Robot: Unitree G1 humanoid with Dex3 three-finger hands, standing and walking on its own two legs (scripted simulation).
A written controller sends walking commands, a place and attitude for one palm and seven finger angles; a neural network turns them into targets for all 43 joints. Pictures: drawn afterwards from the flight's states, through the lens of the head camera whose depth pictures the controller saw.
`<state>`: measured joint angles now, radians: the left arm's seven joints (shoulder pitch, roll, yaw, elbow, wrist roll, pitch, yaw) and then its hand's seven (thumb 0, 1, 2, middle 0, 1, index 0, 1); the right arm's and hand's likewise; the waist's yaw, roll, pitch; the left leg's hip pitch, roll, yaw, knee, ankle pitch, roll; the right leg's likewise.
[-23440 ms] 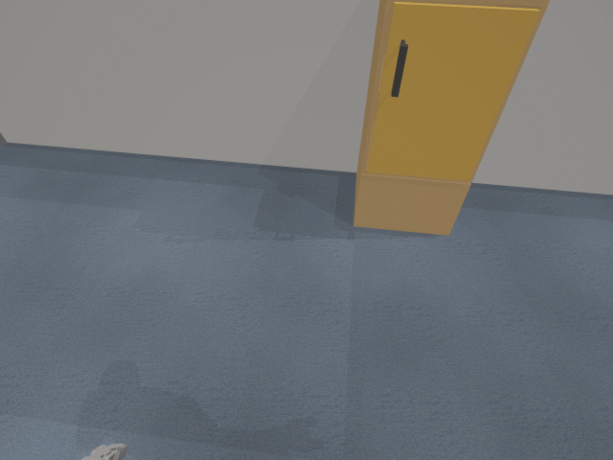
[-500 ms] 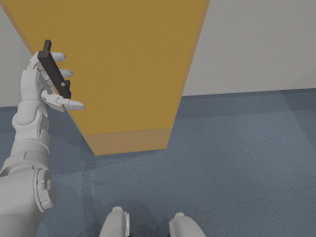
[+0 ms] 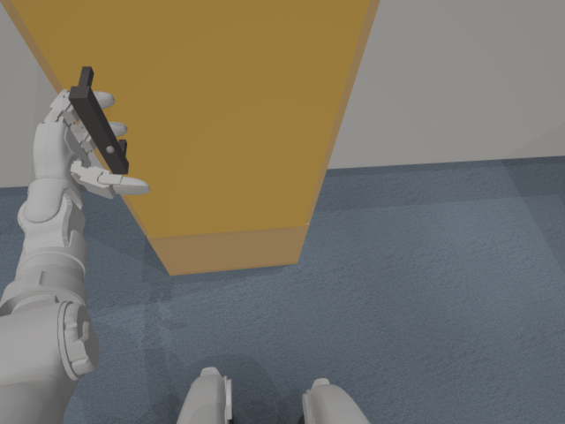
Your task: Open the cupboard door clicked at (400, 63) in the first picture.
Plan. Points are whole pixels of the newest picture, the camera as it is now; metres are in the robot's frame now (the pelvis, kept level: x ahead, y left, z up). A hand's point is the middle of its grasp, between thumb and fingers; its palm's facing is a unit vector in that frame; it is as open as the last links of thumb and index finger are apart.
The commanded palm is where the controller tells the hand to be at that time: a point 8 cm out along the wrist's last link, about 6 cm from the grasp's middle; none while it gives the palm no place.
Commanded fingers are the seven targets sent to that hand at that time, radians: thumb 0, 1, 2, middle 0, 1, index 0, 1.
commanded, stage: close the thumb around the handle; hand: left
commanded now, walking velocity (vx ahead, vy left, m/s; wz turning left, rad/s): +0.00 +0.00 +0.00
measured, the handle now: (105, 125) +0.52 +0.24 +0.07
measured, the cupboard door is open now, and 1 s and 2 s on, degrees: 0 5 42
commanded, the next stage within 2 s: pull the door open along its arc in 0.60 s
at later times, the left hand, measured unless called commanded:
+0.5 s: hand (112, 152) +0.47 +0.22 +0.08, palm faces +0.08 -1.00 +0.01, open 5.9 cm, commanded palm +0.44 +0.26 +0.08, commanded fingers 0.00 0.90 0.90 -0.40 -1.35 -0.40 -1.35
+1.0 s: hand (117, 170) +0.44 +0.20 +0.08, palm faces +0.08 -1.00 +0.00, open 5.9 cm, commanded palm +0.38 +0.25 +0.08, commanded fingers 0.00 0.90 0.90 -0.40 -1.35 -0.40 -1.35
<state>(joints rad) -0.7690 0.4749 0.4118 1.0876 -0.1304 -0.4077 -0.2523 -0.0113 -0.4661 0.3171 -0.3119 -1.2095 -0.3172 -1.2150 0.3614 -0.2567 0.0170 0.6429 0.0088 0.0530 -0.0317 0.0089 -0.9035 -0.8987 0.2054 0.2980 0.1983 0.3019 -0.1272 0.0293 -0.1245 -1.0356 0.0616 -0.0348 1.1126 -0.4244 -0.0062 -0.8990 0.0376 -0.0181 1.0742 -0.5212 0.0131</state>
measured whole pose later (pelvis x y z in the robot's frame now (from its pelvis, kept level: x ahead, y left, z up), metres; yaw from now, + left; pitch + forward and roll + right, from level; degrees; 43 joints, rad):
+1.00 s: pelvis +0.01 +0.00 +0.01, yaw +0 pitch +17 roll -2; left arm -0.52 0.37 0.36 0.85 -0.19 -0.39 -0.22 0.01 0.74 0.77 -0.34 -1.35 -0.33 -1.34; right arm 0.37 -0.26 0.00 0.61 0.02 0.08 -0.01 0.01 -0.90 -0.90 0.20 0.30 0.20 0.30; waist -0.10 0.04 -0.14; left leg -0.94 0.06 -0.01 1.05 -0.42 -0.01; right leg -0.82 0.04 0.01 1.03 -0.52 0.01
